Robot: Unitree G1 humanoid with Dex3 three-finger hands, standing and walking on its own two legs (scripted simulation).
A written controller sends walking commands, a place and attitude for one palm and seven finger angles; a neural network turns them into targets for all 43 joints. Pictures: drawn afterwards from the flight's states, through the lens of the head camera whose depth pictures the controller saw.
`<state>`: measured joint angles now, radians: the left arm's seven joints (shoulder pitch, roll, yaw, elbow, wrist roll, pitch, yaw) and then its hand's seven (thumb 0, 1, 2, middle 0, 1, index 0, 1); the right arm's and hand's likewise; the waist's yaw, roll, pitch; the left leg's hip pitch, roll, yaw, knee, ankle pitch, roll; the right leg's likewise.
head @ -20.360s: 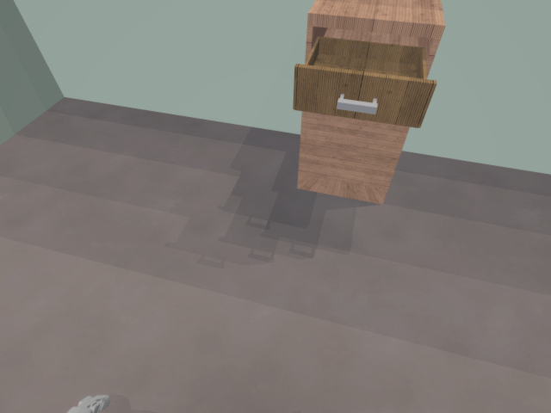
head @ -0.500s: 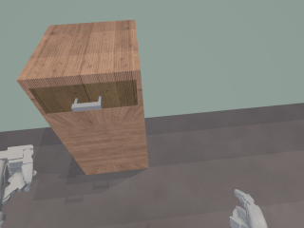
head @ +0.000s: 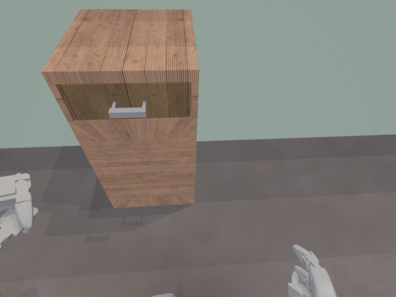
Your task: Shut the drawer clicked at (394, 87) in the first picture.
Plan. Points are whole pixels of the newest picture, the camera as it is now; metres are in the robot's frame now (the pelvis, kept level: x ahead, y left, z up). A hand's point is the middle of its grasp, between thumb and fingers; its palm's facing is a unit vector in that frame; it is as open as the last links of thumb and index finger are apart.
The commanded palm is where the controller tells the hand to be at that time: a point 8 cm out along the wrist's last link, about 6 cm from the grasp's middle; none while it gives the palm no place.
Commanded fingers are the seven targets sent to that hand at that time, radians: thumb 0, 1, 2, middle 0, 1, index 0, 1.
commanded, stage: step back with the hand held close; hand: left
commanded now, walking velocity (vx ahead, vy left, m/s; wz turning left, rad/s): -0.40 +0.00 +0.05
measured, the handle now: (128, 108) +0.64 +0.26 -0.03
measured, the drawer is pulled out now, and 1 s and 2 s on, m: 0.00 0.00 0.00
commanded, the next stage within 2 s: stop stepping back and stand still in 0.66 s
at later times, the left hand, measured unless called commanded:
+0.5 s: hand (48, 252) +0.15 +0.20 +0.17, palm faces +0.20 -0.83 -0.52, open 3.3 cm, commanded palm +0.07 +0.26 +0.19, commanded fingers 0.00 0.90 0.90 -1.40 -1.60 -1.40 -1.60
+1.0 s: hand out of the picture +0.00 +0.22 +0.18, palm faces +0.30 -0.84 -0.46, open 3.2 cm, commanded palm -0.04 +0.26 +0.19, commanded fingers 0.00 0.90 0.90 -1.40 -1.60 -1.40 -1.60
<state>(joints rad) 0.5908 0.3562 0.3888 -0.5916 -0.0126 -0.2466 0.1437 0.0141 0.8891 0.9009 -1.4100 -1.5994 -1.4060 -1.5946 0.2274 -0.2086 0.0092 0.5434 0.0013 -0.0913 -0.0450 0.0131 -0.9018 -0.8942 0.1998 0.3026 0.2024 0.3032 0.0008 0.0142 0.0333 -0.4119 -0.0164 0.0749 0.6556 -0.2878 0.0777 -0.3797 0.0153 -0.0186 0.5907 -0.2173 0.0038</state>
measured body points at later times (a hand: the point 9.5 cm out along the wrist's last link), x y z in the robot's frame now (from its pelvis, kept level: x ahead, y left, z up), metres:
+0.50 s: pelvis -0.07 -0.02 +0.01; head +0.00 +0.00 +0.45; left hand +0.13 +0.24 +0.20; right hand +0.13 -0.25 -0.07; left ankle +0.06 +0.07 -0.72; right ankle -0.12 -0.13 -0.72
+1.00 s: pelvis -0.18 -0.01 +0.01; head -0.18 +0.01 +0.46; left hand -0.02 +0.26 +0.21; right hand -0.03 -0.24 -0.07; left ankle -0.09 +0.07 -0.69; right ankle -0.21 -0.12 -0.72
